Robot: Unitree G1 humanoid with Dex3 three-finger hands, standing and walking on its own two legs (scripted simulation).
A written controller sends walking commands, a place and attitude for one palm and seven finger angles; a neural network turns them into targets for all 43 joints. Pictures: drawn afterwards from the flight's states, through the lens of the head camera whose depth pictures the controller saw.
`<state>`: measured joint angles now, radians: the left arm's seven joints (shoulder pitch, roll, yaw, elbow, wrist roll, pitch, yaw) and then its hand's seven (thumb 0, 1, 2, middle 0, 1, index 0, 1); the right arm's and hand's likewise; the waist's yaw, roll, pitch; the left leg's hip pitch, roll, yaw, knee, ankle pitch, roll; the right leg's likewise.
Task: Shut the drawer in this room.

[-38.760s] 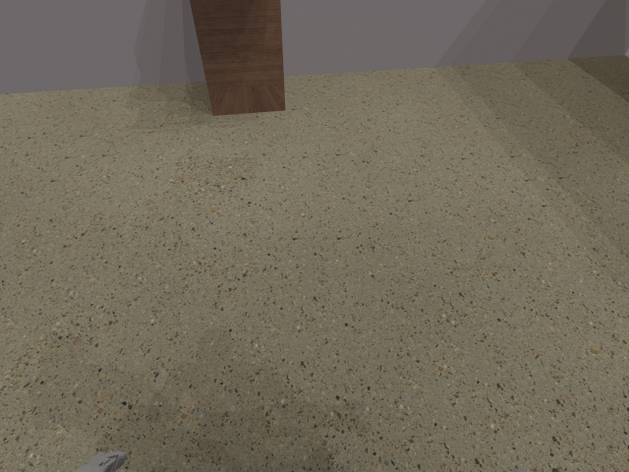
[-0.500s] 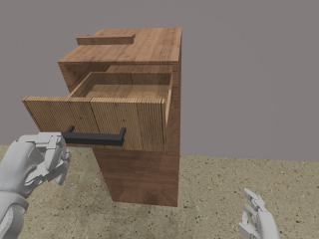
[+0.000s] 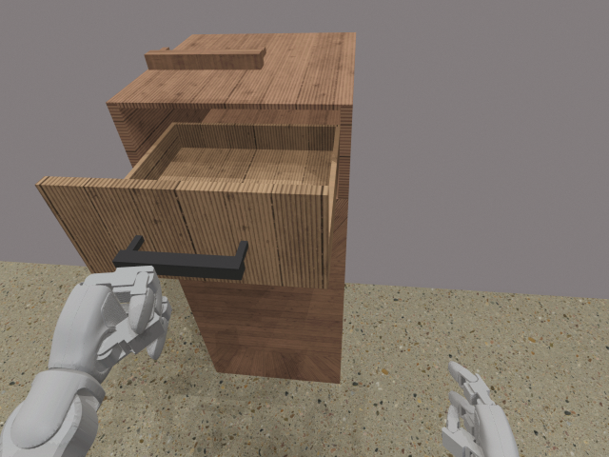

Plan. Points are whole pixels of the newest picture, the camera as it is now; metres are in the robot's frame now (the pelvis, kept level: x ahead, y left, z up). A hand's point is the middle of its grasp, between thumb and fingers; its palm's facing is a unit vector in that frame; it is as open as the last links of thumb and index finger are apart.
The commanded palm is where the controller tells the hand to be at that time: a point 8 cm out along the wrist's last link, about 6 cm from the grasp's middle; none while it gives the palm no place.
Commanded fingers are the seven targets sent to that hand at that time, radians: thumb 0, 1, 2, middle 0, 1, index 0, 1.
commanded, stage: bring the fist close to the handle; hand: left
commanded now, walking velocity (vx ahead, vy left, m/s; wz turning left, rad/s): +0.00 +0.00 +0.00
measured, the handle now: (184, 254) +0.33 +0.21 +0.12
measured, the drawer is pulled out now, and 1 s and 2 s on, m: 0.24 0.24 0.15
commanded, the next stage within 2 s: push the drawer shut in 0.88 s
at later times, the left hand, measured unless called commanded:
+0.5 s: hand (203, 315) +0.24 +0.15 +0.12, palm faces +0.04 -1.00 -0.06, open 3.3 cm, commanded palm +0.21 +0.20 +0.13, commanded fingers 0.00 0.90 0.90 -1.40 -1.60 -1.40 -1.60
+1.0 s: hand (197, 315) +0.24 +0.16 +0.13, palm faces +0.05 -1.00 -0.07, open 3.3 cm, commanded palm +0.21 +0.21 +0.13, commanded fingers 0.00 0.90 0.90 -1.40 -1.60 -1.40 -1.60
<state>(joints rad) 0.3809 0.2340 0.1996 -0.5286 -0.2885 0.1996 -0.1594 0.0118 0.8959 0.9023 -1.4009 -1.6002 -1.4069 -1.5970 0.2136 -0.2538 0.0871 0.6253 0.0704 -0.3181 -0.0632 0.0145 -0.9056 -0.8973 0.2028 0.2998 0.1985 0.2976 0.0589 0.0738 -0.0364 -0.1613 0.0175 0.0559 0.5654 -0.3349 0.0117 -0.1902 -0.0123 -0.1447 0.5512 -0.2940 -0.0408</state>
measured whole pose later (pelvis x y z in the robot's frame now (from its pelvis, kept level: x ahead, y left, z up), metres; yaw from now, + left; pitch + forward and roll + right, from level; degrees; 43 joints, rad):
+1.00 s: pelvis +0.01 -0.01 +0.00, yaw +0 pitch -1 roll +0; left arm 0.30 0.19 0.13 -0.25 -0.23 -0.05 -0.14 0.01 0.90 0.90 -1.40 -1.60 -1.41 -1.60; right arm 0.21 -0.25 0.05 0.63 0.05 -0.28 -0.06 0.01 -0.91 -0.90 0.20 0.30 0.20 0.30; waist 0.04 0.07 -0.03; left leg -0.22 0.02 0.06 0.57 -0.34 0.00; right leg -0.25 0.00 -0.14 0.57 -0.31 -0.05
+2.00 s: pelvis -0.01 +0.00 +0.00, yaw -1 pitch +0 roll +0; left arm -0.29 0.23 0.16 0.34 -0.20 -0.06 -0.11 -0.01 0.81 0.90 -1.40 -1.60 -1.41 -1.60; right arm 0.22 -0.26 0.06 0.69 0.06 -0.19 -0.06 0.01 -0.91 -0.90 0.20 0.30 0.20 0.30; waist 0.01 0.05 0.00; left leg -0.24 0.01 0.08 0.53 -0.29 0.01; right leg -0.29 -0.01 -0.12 0.54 -0.25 -0.05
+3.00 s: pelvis -0.01 +0.01 -0.01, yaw -2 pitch +8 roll +0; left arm -0.85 0.37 0.32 1.08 -0.12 -0.26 -0.15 -0.03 0.82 0.90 -1.40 -1.60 -1.40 -1.60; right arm 0.36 -0.28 0.04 0.71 0.04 -0.09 -0.03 0.01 -0.91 -0.90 0.20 0.30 0.20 0.30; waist -0.10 0.03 -0.03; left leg -0.44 0.02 0.09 0.61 -0.32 0.03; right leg -0.48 -0.01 -0.10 0.59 -0.25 -0.04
